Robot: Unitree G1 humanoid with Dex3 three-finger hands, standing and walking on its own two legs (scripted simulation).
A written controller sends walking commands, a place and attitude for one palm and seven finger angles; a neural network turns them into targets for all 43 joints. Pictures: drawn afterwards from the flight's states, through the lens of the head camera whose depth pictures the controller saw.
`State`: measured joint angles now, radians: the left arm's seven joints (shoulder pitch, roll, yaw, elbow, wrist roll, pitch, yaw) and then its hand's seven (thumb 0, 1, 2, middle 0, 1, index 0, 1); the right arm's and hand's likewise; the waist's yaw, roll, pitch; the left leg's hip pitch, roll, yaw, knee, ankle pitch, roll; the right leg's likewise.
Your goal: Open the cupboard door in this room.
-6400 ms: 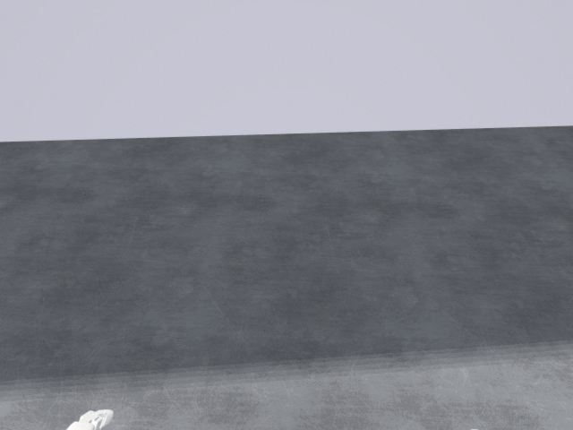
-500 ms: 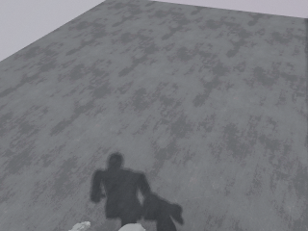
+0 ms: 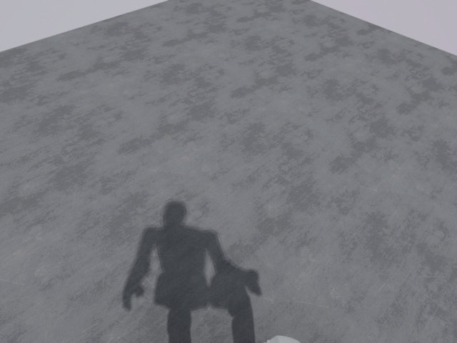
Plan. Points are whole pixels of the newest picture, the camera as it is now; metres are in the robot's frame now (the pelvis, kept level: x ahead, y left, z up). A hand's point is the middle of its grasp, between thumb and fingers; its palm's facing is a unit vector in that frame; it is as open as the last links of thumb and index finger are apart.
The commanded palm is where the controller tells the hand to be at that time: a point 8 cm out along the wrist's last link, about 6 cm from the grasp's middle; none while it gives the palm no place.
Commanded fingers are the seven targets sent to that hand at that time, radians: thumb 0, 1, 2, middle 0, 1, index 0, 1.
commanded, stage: turn or walk to find it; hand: left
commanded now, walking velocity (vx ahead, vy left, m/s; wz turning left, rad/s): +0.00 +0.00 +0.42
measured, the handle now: out of the picture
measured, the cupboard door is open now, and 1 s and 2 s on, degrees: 0 0 0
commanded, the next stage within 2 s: none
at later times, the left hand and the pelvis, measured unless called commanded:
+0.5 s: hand out of the picture +0.02 +0.16 -0.14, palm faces +0.23 -0.93 -0.28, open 7.4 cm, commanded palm none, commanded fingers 0.00 0.90 0.90 -0.20 -0.30 -0.20 -0.30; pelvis -0.03 -0.05 +0.00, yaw +14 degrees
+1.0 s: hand out of the picture -0.12 +0.21 -0.17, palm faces +0.48 -0.84 -0.26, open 7.4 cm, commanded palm none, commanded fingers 0.00 0.90 0.90 -0.20 -0.30 -0.20 -0.30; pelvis -0.08 -0.01 +0.00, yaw +26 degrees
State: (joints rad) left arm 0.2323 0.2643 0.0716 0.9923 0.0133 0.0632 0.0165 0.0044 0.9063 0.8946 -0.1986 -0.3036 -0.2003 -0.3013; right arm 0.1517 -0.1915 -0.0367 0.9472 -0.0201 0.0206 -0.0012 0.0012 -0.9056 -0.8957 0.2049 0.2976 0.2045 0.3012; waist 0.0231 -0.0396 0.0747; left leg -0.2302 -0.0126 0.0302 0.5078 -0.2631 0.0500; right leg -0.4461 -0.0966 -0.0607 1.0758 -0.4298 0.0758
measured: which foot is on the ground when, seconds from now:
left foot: down 0.00-0.32, up 0.34-0.72, down 0.74-1.00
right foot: up 0.00-0.30, down 0.32-0.74, up 0.76-1.00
